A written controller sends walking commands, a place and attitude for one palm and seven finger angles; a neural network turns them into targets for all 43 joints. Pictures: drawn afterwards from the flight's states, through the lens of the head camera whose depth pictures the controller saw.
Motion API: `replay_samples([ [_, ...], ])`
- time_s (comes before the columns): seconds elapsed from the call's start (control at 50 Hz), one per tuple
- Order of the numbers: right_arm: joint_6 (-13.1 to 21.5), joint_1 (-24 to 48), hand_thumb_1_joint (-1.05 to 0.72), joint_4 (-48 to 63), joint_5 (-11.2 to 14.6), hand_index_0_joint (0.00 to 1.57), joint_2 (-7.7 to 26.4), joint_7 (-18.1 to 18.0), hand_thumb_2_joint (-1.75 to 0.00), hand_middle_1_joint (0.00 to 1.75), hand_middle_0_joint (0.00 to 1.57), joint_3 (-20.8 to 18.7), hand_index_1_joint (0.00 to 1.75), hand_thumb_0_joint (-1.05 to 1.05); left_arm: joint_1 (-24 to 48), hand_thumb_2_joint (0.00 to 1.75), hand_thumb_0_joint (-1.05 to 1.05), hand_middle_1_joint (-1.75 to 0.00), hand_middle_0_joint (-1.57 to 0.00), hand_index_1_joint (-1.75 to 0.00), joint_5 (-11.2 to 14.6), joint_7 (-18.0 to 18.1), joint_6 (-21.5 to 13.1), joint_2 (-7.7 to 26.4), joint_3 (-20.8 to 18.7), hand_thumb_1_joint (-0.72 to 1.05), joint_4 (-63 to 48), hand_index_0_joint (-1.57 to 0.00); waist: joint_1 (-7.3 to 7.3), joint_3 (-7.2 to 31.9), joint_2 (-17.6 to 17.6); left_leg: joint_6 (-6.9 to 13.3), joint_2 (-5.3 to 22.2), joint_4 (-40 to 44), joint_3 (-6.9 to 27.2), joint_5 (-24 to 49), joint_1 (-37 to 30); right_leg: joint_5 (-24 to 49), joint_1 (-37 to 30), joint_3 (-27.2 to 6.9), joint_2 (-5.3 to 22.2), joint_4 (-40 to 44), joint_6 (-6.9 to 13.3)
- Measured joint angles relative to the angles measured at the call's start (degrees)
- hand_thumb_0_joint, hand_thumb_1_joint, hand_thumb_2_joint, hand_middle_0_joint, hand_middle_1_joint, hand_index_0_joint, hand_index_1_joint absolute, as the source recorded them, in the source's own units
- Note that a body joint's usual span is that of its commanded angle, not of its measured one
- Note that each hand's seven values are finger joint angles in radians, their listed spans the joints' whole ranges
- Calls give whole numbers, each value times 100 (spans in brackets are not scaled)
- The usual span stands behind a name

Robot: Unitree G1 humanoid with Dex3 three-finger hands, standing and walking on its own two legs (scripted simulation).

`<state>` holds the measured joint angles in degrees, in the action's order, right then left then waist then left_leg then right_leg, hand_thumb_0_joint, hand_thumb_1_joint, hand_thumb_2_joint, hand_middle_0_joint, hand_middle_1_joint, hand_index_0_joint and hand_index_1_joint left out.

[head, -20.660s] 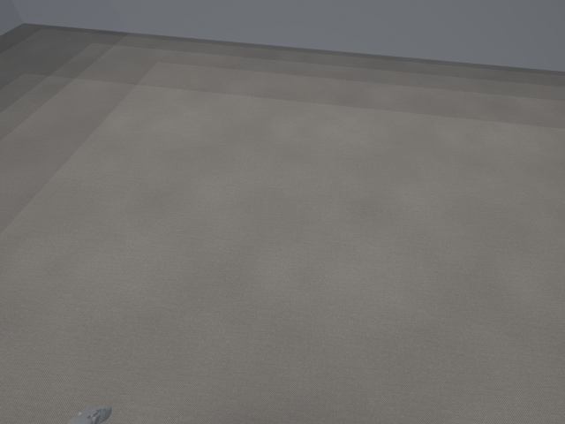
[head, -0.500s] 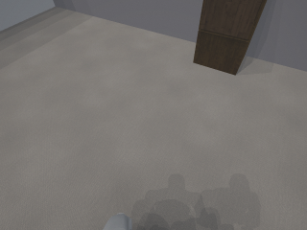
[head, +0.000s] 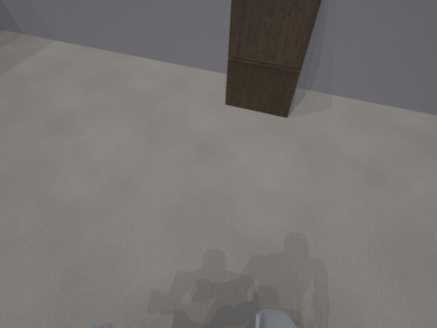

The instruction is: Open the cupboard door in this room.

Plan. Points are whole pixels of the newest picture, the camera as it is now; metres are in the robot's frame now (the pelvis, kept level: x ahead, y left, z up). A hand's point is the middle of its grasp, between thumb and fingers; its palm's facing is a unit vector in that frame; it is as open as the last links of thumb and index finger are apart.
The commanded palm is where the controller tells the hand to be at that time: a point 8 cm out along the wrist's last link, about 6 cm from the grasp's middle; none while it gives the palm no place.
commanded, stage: turn or walk to find it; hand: left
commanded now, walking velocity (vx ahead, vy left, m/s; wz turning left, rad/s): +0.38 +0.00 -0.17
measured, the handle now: out of the picture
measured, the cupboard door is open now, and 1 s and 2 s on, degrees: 0 0 0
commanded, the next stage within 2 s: stand and wait in 0.86 s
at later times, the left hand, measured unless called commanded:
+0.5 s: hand (165, 279) +0.25 +0.13 -0.16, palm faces -0.01 -0.97 -0.25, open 7.1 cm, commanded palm none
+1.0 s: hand (170, 193) +0.49 +0.16 -0.17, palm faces -0.02 -0.99 -0.17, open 7.4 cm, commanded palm none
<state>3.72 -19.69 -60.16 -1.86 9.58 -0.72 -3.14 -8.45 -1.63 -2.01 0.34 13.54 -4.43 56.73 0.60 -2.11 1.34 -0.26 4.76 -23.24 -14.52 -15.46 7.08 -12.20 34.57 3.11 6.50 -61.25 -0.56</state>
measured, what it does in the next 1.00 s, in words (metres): walks ahead: right foot, then left foot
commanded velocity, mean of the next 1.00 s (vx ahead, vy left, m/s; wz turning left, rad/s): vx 0.32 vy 0.00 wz -0.04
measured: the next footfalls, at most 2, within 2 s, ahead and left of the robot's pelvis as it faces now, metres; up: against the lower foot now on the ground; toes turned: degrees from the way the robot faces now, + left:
right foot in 0.18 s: +0.21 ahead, -0.15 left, +0.00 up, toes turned -12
left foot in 0.70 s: +0.44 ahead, +0.08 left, +0.00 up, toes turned +8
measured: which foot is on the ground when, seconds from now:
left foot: down 0.00-0.18, up 0.20-0.68, down 0.70-1.00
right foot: up 0.00-0.16, down 0.18-0.70, up 0.72-1.00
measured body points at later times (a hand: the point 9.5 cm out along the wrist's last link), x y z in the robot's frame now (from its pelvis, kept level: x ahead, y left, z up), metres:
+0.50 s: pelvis +0.21 -0.07 +0.00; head +0.21 -0.08 +0.45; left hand +0.25 +0.18 -0.14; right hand +0.26 -0.30 -0.16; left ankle +0.30 +0.08 -0.68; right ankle +0.17 -0.14 -0.74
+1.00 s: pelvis +0.42 -0.02 +0.00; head +0.44 -0.01 +0.45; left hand +0.49 +0.21 -0.16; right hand +0.38 -0.25 -0.15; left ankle +0.40 +0.07 -0.74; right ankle +0.47 -0.18 -0.66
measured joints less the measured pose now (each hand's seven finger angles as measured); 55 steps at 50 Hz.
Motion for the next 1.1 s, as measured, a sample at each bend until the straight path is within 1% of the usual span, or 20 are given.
replay_samples([
  [0.08, -45, -383, -92, -252, -20, 20, 23, 28, -90, 30, 20, -44, 30, 0, 344, 90, 0, -30, -19, -30, 3, -18, -4, -102, 59, 91, -92, -20, 184, -52, -73, -164, 38, 148, -156, -227, -404, 131, -167, 126, 71, 1323, -4],
  [0.16, -111, -682, -91, -445, -24, 20, 0, 46, -90, 30, 20, -51, 30, 0, 553, 90, 0, -30, -19, -30, 2, -31, -108, -201, 133, 91, -101, -20, 351, -118, -160, -442, 242, -170, -264, -712, -670, 72, -756, 364, -119, 2462, 147],
  [0.18, -130, -762, -91, -500, -10, 20, -21, 57, -90, 30, 20, -43, 30, 0, 572, 90, 0, -30, -19, -30, -3, -30, -187, -219, 158, 91, -103, -20, 345, -131, -181, -479, 356, -528, -245, -918, -627, 233, -967, 431, -204, 2708, 260],
  [0.2, -174, -752, -91, -567, 19, 20, -34, 71, -90, 30, 20, -31, 30, 0, 602, 90, 0, -30, -19, -30, -10, -9, -290, -266, 165, 91, -83, -20, 325, -188, -248, -382, 530, -1195, -108, -1043, -411, 209, -986, 484, -290, 2559, 368],
  [0.22, -241, -696, -91, -603, 52, 20, -50, 83, -90, 30, 20, -7, 30, 0, 599, 90, 0, -30, -19, -30, 18, 10, -378, -306, 180, 91, -63, -20, 320, -243, -260, -299, 550, -2086, 221, -1193, -58, 26, -1006, 513, -325, 2365, 425],
  [0.24, -295, -614, -91, -620, 74, 20, -67, 90, -90, 30, 20, 6, 30, 0, 560, 90, 0, -30, -20, -30, 50, 26, -429, -345, 196, 91, -34, -20, 310, -273, -240, -234, 472, -2980, 552, -1275, 333, -149, -1086, 525, -336, 2290, 452],
  [0.28, -342, -401, -91, -583, 82, 20, -69, 88, -90, 30, 20, -4, 30, 0, 403, 90, 0, -30, -20, -30, 90, 63, -444, -439, 233, 91, 55, -20, 258, -294, -222, -144, 347, -4238, 912, -1011, 1045, -294, -1384, 538, -374, 2466, 444],
  [0.32, -345, -150, -91, -457, 50, 20, -41, 78, -90, 30, 20, -28, 30, 1, 176, 90, -1, -30, -20, -30, 169, 140, -465, -524, 171, 92, 137, -21, 200, -253, -260, -131, 359, -4585, 1022, -589, 1618, -233, -1704, 554, -451, 2832, 411],
  [0.4, -321, 324, -91, -127, -1, 20, 2, 97, -90, 30, 19, -65, 30, 0, -192, 90, -5, -30, -20, -30, 112, 248, -514, -344, 86, 96, 257, -21, 87, -55, -327, -208, 439, -4087, 1014, -77, 2343, -165, -2224, 590, -587, 3465, 454],
  [0.48, -310, 769, -92, 134, -1, 20, 82, 153, -90, 30, 19, -94, 30, 0, -572, 90, -4, -30, -20, -30, 79, 231, -487, -257, 153, 94, 505, -21, 13, 81, -371, -267, 458, -3279, 964, 316, 2595, -239, -2671, 610, -683, 3851, 414],
  [0.56, -302, 1133, -92, 283, 6, 20, 154, 232, -90, 30, 19, -71, 30, 0, -897, 90, -2, -30, -20, -30, 74, 212, -491, -274, 217, 93, 683, -20, -127, 75, -340, -233, 415, -2345, 917, 555, 2492, -421, -3067, 646, -733, 4059, 319],
  [0.64, -288, 1393, -91, 360, 14, 20, 182, 272, -90, 30, 19, -23, 30, 0, -1166, 90, -1, -30, -20, -30, 60, 203, -463, -317, 255, 92, 830, -20, -299, -23, -222, -104, 293, -1641, 824, 420, 2155, -731, -3430, 691, -696, 4090, 159],
  [0.7, -177, 1499, -91, 431, -8, 20, 192, 255, -90, 30, 19, 27, 30, 0, -1393, 90, 0, -30, -20, -30, 68, 192, -415, -362, 267, 91, 948, -20, -371, -98, -90, 47, 123, -1006, 656, 446, 1635, -1216, -3466, 647, -527, 3551, -4],
  [0.74, -31, 1545, -91, 464, -43, 20, 160, 202, -90, 30, 19, 39, 30, 0, -1390, 90, 0, -30, -20, -30, 99, 158, -323, -393, 274, 91, 1036, -20, -347, -229, 15, 227, 42, -1296, 534, 388, 1583, -1543, -2905, 432, -334, 2018, 56],
  [0.78, 22, 1432, -91, 461, -17, 20, 117, 152, -90, 30, 19, 57, 30, 0, -1307, 90, 0, -30, -20, -30, 105, 128, -237, -409, 285, 91, 1062, -20, -318, -266, 10, 312, 34, -1374, 445, 99, 1393, -1575, -2149, 161, -336, 348, 121],
  [0.84, 31, 1065, -91, 312, 1, 20, 0, 75, -90, 30, 20, 67, 30, 0, -1046, 90, 0, -30, -20, -30, 54, 82, -181, -366, 234, 91, 972, -20, -236, -234, 15, 273, -56, -914, 374, 74, 912, -1014, -1248, 68, -182, -666, 107],
  [0.92, 30, 465, -94, 6, 57, 21, -43, -31, -90, 30, 20, -6, 30, -1, -658, 90, 0, -30, -20, -30, 16, 91, -147, -295, 154, 91, 675, -20, -159, -101, 54, 288, -221, -215, 306, 151, 323, -265, -403, -54, 48, -644, -26],
  [0.98, -2, 65, -94, -218, 75, 20, -100, -37, -90, 30, 20, 30, 30, -1, -349, 90, 0, -30, -20, -30, 27, 122, -117, -251, 117, 91, 471, -20, -92, -53, 75, 248, -296, 124, 300, 143, -6, 96, -63, -71, 138, -285, -144],
  [1.04, -50, -208, -93, -394, 66, 20, -189, -31, -90, 30, 20, 58, 30, 0, -51, 90, 0, -30, -19, -30, 49, 155, -99, -245, 134, 91, 327, -20, 3, -92, 40, 163, -293, 244, 319, 41, -235, 256, -124, 30, 127, 640, -185],
  [1.1, -106, -359, -92, -506, 45, 20, -284, -35, -90, 30, 20, 69, 30, 0, 181, 90, 0, -30, -19, -30, 58, 183, -114, -258, 181, 91, 251, -20, 144, -178, -5, 34, -240, 91, 325, -208, -363, 252, -485, 158, -3, 1671, -128],
])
